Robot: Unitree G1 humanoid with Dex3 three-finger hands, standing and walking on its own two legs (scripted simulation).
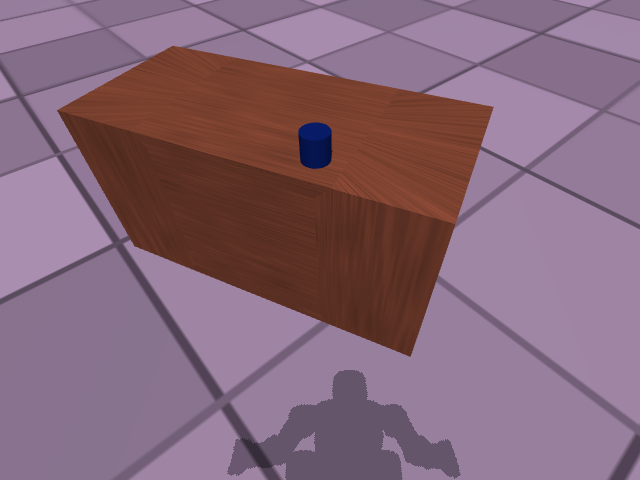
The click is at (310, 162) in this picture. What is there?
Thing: squat round
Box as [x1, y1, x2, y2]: [298, 123, 330, 168]
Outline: 300,127 298,131 301,162 305,166 312,168 325,166 330,161 330,128 322,123 308,123
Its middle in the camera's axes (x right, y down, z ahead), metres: -0.02 -0.24 +0.99
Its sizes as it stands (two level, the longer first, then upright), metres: 0.082 0.082 0.084
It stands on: a support 0.65 m high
